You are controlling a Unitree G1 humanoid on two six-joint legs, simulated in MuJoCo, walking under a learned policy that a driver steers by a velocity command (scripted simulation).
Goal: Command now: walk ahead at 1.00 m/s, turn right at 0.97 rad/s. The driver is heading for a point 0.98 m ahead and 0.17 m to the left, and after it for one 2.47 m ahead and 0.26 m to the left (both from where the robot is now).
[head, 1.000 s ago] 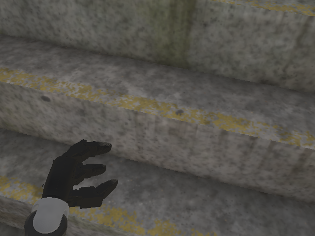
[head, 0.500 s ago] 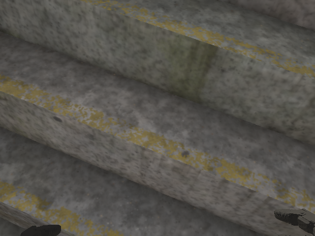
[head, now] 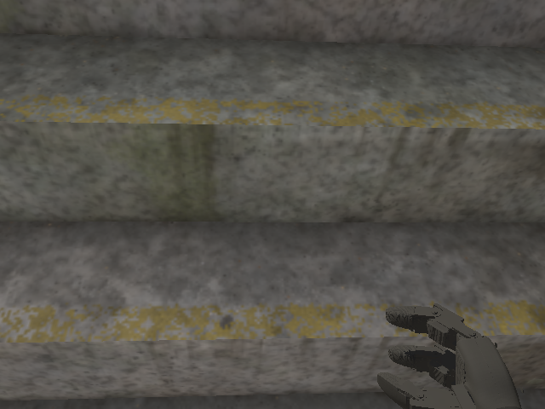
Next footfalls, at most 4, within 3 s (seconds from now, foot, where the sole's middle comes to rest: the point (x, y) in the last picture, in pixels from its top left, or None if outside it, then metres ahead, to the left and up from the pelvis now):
0.04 left None -0.18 0.10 -0.84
0.48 left None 0.06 0.21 -0.67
0.92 right None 0.27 0.14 -0.45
1.30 left None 0.28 0.57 -0.45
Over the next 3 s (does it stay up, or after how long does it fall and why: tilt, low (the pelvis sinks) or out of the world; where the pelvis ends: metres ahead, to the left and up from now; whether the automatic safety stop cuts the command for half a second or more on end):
stays up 0.61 0.11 0.58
